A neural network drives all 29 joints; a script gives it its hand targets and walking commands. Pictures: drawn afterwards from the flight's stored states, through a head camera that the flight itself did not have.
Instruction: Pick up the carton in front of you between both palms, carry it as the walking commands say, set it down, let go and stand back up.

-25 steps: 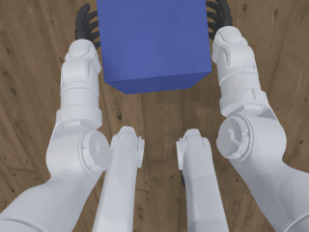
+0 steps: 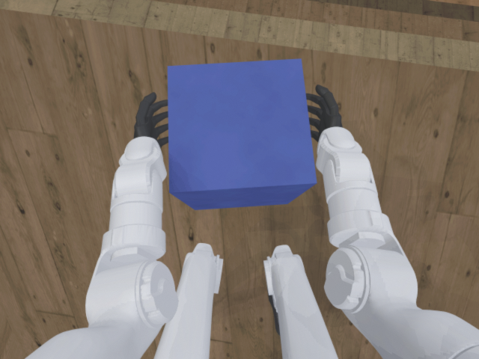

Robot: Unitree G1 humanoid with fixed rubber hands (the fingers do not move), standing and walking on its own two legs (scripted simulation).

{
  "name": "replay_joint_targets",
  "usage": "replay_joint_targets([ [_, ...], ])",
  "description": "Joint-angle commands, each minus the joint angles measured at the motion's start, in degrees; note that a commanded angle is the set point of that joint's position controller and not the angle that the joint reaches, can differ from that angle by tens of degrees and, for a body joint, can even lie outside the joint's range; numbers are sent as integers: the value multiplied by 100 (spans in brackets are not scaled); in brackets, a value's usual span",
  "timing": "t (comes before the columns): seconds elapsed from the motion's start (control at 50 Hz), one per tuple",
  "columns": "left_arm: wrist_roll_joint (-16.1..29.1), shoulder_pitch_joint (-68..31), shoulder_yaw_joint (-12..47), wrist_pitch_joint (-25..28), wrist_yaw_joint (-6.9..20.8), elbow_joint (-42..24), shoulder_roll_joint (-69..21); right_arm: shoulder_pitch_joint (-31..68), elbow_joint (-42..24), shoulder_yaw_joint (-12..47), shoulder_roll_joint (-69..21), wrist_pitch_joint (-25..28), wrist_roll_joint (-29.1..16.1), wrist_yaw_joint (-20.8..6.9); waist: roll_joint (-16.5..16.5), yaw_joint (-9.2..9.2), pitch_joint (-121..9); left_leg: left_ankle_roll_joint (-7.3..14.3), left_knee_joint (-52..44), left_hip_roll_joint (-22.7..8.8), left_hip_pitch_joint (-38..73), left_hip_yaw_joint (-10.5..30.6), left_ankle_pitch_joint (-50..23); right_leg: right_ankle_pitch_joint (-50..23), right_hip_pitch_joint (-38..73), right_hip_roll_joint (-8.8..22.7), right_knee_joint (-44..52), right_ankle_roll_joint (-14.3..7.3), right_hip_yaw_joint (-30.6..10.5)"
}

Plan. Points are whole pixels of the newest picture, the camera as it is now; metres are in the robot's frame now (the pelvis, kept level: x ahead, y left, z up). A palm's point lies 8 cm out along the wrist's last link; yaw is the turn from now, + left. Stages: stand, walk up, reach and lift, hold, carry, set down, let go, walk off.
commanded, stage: reach and lift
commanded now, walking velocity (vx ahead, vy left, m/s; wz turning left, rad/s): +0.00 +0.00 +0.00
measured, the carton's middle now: (238, 147) +0.46 +0.02 -0.11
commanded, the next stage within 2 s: hold in 1.88 s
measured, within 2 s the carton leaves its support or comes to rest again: neither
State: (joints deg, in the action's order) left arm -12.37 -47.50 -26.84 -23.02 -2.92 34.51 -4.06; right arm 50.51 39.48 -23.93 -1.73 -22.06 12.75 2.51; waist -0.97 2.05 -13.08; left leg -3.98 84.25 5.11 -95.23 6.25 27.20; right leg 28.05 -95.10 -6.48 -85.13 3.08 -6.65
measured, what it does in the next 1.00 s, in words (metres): rises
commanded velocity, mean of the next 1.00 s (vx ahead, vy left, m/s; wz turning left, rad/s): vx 0.00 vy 0.00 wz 0.00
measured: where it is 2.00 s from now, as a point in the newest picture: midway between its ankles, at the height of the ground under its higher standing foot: (240, 312)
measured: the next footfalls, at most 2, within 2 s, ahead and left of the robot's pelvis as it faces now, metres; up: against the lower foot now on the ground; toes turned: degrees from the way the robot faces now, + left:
none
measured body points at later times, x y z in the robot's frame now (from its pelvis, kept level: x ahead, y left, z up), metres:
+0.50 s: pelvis +0.05 +0.00 +0.14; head +0.14 +0.00 +0.58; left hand +0.41 +0.16 +0.10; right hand +0.41 -0.14 +0.10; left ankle +0.09 +0.14 -0.55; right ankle +0.08 -0.13 -0.55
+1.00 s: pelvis +0.07 +0.01 +0.19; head +0.03 +0.01 +0.64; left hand +0.37 +0.16 +0.21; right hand +0.37 -0.15 +0.21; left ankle +0.09 +0.14 -0.55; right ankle +0.08 -0.13 -0.55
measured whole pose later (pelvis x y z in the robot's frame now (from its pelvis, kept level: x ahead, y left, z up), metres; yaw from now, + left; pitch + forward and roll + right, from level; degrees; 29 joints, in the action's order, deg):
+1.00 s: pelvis +0.07 +0.01 +0.19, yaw +0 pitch -2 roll +0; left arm -16.6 -16.5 -15.8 -35.0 -0.2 23.7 -9.1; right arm 16.5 24.1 -16.3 -9.0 -34.5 16.7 0.4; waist -0.2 0.3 -3.3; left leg -1.1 26.0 2.3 -11.0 8.1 12.7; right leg 13.4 -10.5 -2.4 -26.2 1.0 -8.7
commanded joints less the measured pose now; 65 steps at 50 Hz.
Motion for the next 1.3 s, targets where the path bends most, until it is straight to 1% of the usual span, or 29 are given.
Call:
replay_joint_targets([
  [0.0, 953, -3497, 3305, 134, 1557, 367, -6068, 3197, 267, 2973, -6402, 154, -916, -1430, -89, 43, -4651, 160, -1194, 452, 3269, -911, -1354, -1285, 3077, -377, 1349, -96, 855],
  [0.1, 851, -2931, 3332, 229, 1545, 374, -6125, 2633, 221, 3003, -6469, 245, -818, -1404, -30, 5, -4243, 199, -1754, 424, 3805, -781, -1369, -1350, 3679, -338, 1911, -129, 725],
  [0.22, 802, -2261, 3527, 300, 1543, 271, -6213, 1997, 21, 3239, -6575, 311, -814, -1401, 0, -3, -3855, 242, -2437, 362, 4575, -634, -1517, -1535, 4499, -286, 2591, -154, 575],
  [0.38, 778, -1296, 3856, 309, 1555, 39, -6243, 1067, -301, 3587, -6614, 302, -830, -1414, 29, -37, -3193, 281, -3419, 273, 5781, -433, -1956, -1985, 5701, -177, 3587, -189, 366],
  [0.48, 768, -657, 4035, 239, 1564, -130, -6227, 439, -490, 3744, -6579, 225, -816, -1439, 56, -91, -2631, 292, -4079, 211, 6609, -318, -2344, -2361, 6444, -96, 4233, -205, 282],
  [0.66, 920, 304, 4452, -201, 1577, -679, -6155, -558, -1080, 4102, -6430, -235, -940, -1503, 103, -147, -1660, 267, -5249, 111, 8119, -206, -3075, -3020, 7800, 16, 5386, -198, 222],
  [0.74, 1013, 590, 4668, -515, 1584, -1065, -6128, -839, -1500, 4315, -6349, -554, -1049, -1527, 109, -172, -1147, 255, -5743, 56, 8671, -162, -3172, -3105, 8316, 52, 5867, -193, 225],
  [0.8, 1053, 766, 4645, -781, 1598, -1245, -6081, -1022, -1678, 4302, -6319, -820, -1097, -1561, 142, -190, -715, 242, -6021, 54, 8846, -168, -2977, -2949, 8554, 53, 6139, -194, 217],
  [0.88, 900, 798, 4298, -1046, 1646, -1131, -5959, -1014, -1593, 3970, -6185, -1099, -945, -1626, 134, -175, 50, 278, -6265, 30, 8795, -200, -2291, -2263, 8540, 75, 6383, -233, 231],
  [0.94, 768, 489, 4002, -1096, 1706, -943, -5925, -682, -1413, 3694, -6148, -1151, -828, -1697, 114, -149, 373, 326, -6299, 10, 8706, -243, -1748, -1722, 8407, 105, 6410, -257, 272],
  [0.96, 780, 345, 4006, -1085, 1726, -936, -5969, -529, -1419, 3701, -6186, -1138, -838, -1718, 113, -151, 354, 336, -6282, 5, 8708, -251, -1647, -1621, 8402, 113, 6398, -264, 279],
  [1.02, 867, -51, 4113, -1047, 1771, -1050, -6107, -142, -1526, 3803, -6327, -1100, -912, -1757, 105, -162, 42, 346, -6193, -2, 8815, -257, -1698, -1659, 8481, 121, 6326, -264, 284],
  [1.08, 884, -227, 4164, -1045, 1785, -1090, -6155, 26, -1559, 3852, -6377, -1099, -930, -1758, 85, -173, -126, 338, -6161, 5, 8877, -274, -1709, -1677, 8558, 117, 6298, -250, 292],
  [1.18, 852, -246, 4155, -1081, 1786, -1065, -6110, 11, -1530, 3824, -6350, -1141, -886, -1735, 70, -189, -154, 324, -6212, 15, 8944, -301, -1716, -1705, 8640, 116, 6346, -234, 308],
  [1.28, 831, -101, 4157, -1135, 1765, -1155, -6034, -141, -1610, 3826, -6285, -1197, -872, -1712, 95, -184, -167, 301, -6286, 29, 9067, -312, -1970, -1974, 8771, 103, 6412, -217, 315],
])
